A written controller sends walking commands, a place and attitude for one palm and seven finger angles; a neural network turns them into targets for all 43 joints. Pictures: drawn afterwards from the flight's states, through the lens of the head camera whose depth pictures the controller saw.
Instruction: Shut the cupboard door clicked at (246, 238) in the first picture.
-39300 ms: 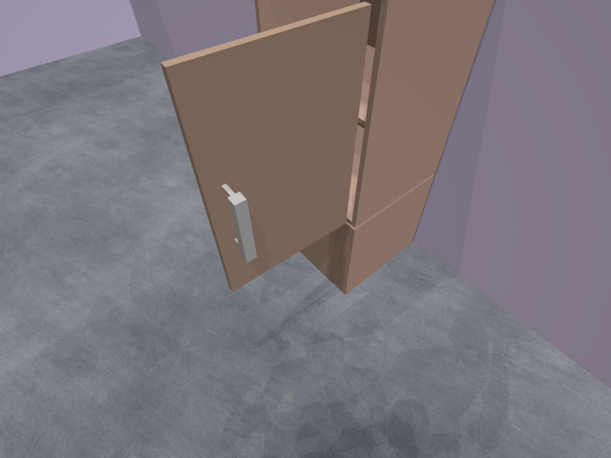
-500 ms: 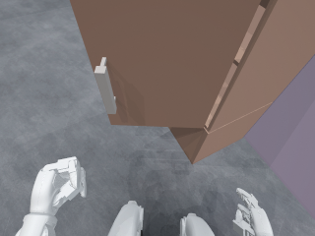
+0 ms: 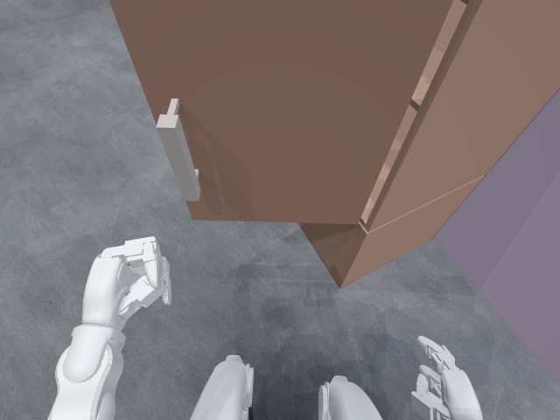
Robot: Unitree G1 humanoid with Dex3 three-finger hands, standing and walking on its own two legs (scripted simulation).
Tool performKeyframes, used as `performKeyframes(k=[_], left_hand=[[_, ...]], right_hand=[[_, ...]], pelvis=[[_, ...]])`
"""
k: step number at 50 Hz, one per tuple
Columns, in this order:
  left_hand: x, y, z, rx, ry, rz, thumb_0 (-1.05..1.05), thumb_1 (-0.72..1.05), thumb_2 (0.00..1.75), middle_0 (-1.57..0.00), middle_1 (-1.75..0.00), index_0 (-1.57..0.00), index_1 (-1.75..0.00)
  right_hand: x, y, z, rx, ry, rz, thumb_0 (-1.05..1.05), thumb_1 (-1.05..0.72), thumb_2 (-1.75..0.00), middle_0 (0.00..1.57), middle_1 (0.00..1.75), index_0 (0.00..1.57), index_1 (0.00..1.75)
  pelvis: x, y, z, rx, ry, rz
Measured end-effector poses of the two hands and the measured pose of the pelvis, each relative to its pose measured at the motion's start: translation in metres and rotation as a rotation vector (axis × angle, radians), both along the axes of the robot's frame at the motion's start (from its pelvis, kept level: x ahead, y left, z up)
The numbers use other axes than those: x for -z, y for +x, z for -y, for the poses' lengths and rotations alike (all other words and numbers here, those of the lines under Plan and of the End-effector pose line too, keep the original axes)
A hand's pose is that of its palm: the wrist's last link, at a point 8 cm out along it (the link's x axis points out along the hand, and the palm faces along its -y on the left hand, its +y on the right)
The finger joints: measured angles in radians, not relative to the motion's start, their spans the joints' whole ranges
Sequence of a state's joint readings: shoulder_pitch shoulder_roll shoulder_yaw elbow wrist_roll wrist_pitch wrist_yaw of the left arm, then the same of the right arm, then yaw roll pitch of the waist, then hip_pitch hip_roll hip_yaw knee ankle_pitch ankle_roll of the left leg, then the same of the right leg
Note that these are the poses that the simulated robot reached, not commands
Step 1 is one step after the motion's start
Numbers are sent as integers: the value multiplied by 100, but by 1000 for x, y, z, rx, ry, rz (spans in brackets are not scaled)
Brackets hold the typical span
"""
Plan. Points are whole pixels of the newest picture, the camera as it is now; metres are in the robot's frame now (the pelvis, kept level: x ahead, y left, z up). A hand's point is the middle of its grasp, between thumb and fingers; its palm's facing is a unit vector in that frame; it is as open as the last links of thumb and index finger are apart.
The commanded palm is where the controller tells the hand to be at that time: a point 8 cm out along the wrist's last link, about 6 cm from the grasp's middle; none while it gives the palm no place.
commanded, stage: bring the fist close to the handle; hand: left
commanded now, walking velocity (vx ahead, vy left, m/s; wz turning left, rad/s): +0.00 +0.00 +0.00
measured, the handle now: (184, 153) +0.51 +0.20 +0.04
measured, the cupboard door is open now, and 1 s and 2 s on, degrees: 61 61 48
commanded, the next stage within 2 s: push the door shut along its arc in 1.06 s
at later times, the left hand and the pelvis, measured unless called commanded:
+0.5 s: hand (185, 220) +0.38 +0.17 +0.04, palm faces +0.04 -1.00 -0.01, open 3.1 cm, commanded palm +0.37 +0.21 +0.04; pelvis +0.00 +0.01 +0.01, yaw -1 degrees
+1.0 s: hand (201, 201) +0.42 +0.15 +0.03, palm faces +0.07 -1.00 -0.03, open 3.1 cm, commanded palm +0.39 +0.20 +0.04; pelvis +0.00 +0.01 +0.01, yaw -2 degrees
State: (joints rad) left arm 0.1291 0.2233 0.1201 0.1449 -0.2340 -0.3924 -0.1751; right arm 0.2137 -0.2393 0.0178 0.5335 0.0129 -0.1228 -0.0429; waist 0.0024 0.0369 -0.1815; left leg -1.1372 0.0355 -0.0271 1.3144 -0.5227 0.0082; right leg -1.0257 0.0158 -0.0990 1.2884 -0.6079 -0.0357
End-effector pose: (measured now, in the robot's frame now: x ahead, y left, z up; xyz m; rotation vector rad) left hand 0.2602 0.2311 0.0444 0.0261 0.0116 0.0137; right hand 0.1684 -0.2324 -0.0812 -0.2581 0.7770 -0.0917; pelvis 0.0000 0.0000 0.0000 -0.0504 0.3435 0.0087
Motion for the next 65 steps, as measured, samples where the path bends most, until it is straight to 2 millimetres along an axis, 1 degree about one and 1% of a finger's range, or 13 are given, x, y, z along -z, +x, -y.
performKeyframes(k=[11, 17, 23, 30, 37, 41, 45, 48, 53, 60, 65], left_hand=[[2, 40, -1, -18, -8, 1, 2, 90, 90, -130, -150, -130, -150], [5, 63, 6, -8, -14, 11, 2, 90, 90, -130, -150, -130, -150], [7, 87, 7, -24, -14, 16, 2, 90, 90, -130, -150, -130, -150], [6, 116, 17, -21, -12, 17, 2, 90, 90, -130, -150, -130, -150], [6, 143, 27, -33, -8, 17, 2, 90, 90, -130, -150, -130, -150], [5, 145, 28, -40, -7, 21, 2, 90, 90, -130, -150, -129, -150], [8, 138, 27, -45, 5, 6, 2, 90, 90, -130, -150, -129, -150], [9, 133, 25, -54, 4, 9, 2, 90, 90, -130, -150, -129, -150], [9, 131, 26, -53, 8, 25, 2, 90, 90, -130, -150, -130, -150], [5, 134, 31, -38, 3, 34, 2, 90, 90, -130, -150, -130, -150], [6, 137, 30, -25, 18, 14, 2, 90, 90, -130, -150, -130, -150]], right_hand=[[3, -27, 8, 45, -14, -105, 1, -90, -90, 21, 30, 21, 30], [6, -36, 10, 63, -23, -148, 1, -90, -90, 21, 30, 21, 30], [9, -44, 9, 80, -23, -181, 1, -91, -90, 21, 30, 20, 30], [14, -58, 8, 92, -18, -234, 0, -91, -90, 21, 30, 21, 30], [21, -80, 12, 125, -9, -302, 0, -91, -90, 21, 30, 21, 30], [22, -94, 13, 152, 7, -342, 0, -91, -90, 21, 30, 20, 30], [22, -102, 15, 165, 17, -374, 0, -91, -90, 21, 30, 20, 30], [22, -105, 17, 165, 13, -387, 0, -91, -90, 21, 30, 20, 30], [23, -100, 22, 154, -4, -382, 0, -91, -90, 21, 30, 20, 30], [21, -83, 26, 147, -6, -335, 0, -91, -90, 21, 30, 20, 30], [20, -75, 26, 134, -9, -311, 0, -91, -90, 21, 30, 20, 30]], pelvis=[[-7, 4, -4, 10, 7, -9], [-7, 3, -7, 13, 8, -17], [-7, 2, -9, 18, 8, -26], [-7, 1, -11, 19, 8, -38], [-5, 0, -11, 28, 11, -58], [-6, 2, -10, 40, 18, -61], [-8, 4, -8, 42, 24, -56], [-9, 4, -6, 40, 25, -53], [-9, 3, -4, 31, 24, -52], [-8, 2, -1, 33, 26, -52], [-7, 1, 1, 29, 28, -49]])
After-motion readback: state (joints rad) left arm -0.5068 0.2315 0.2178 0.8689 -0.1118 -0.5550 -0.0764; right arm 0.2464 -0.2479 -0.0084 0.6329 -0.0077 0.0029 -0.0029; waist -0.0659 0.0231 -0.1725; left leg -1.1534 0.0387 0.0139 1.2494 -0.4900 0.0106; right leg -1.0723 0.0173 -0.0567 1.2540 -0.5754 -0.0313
